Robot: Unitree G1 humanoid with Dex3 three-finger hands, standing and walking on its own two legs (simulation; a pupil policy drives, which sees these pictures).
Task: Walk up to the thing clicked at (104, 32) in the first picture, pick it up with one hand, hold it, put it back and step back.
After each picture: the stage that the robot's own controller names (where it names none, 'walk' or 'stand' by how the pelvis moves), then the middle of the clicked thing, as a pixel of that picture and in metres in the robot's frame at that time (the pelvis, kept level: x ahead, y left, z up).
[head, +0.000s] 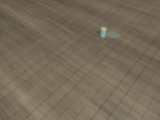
stand; (103, 32) +1.61 -0.25 -0.72
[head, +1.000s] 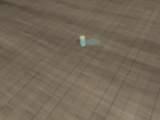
walk; (82, 41) +1.51 +0.12 -0.70
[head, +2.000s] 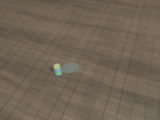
walk; (57, 69) +0.97 +0.31 -0.72
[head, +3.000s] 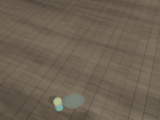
walk; (58, 104) +0.58 +0.23 -0.69
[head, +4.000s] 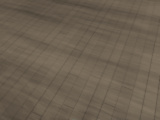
stand; out of the picture +0.38 +0.24 -0.69
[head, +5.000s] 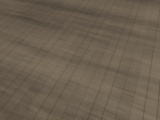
stand; out of the picture +0.33 +0.22 -0.72
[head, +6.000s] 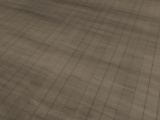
stand; out of the picture +0.35 +0.21 -0.72
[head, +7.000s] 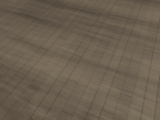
stand; out of the picture +0.34 +0.23 -0.73
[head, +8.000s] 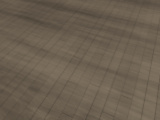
stand; out of the picture +0.34 +0.23 -0.73
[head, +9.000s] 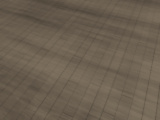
stand; out of the picture +0.33 +0.22 -0.73
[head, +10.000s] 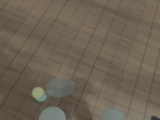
go down; (39, 94) +0.38 +0.24 -0.50
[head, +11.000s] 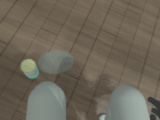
go down; (30, 69) +0.42 +0.26 -0.32
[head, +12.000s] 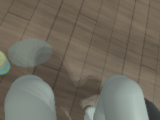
close in; out of the picture +0.40 +0.29 -0.25
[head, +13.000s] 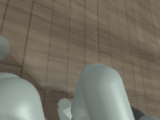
close; out of the picture +0.39 +0.31 -0.22
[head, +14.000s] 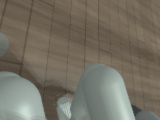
lift; out of the picture +0.38 +0.31 -0.22
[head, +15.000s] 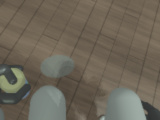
lift; (16, 85) +0.31 +0.24 -0.06
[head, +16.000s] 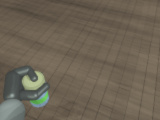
hold; (36, 89) +0.33 +0.17 +0.03
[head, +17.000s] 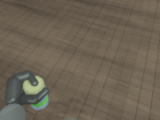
hold; (36, 93) +0.33 +0.18 -0.01
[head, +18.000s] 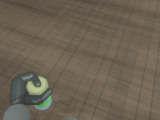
hold; (40, 93) +0.33 +0.17 -0.01
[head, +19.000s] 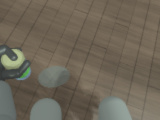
crouch; (17, 65) +0.41 +0.23 -0.09
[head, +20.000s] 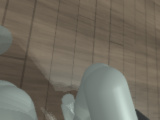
lower; out of the picture +0.40 +0.30 -0.23
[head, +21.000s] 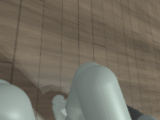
lower; out of the picture +0.40 +0.32 -0.22
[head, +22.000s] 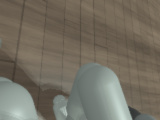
lower; out of the picture +0.40 +0.31 -0.22
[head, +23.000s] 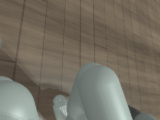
lower; out of the picture +0.40 +0.31 -0.22
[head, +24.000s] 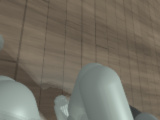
loosen; out of the picture +0.39 +0.31 -0.22
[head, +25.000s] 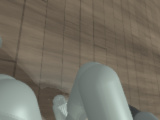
withdraw; out of the picture +0.38 +0.29 -0.23
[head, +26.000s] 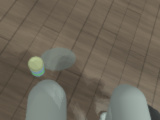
walk; (37, 67) +0.42 +0.24 -0.31
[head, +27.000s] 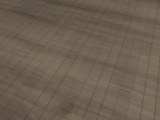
stand; out of the picture +0.34 +0.19 -0.66
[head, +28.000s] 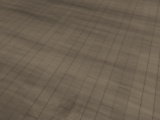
stand; out of the picture +0.36 +0.21 -0.67
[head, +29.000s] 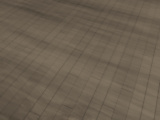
stand; out of the picture +0.36 +0.20 -0.69
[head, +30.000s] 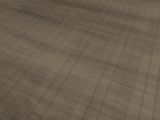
walk; out of the picture +0.37 +0.20 -0.72
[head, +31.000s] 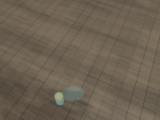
walk; (59, 98) +0.52 +0.18 -0.71
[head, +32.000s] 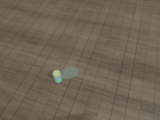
walk; (57, 76) +0.77 +0.29 -0.69
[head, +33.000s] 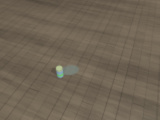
stand; (59, 71) +0.99 +0.26 -0.70
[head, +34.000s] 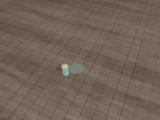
stand; (65, 70) +0.99 +0.21 -0.72
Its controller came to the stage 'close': yes
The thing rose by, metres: 0.70
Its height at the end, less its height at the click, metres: +0.00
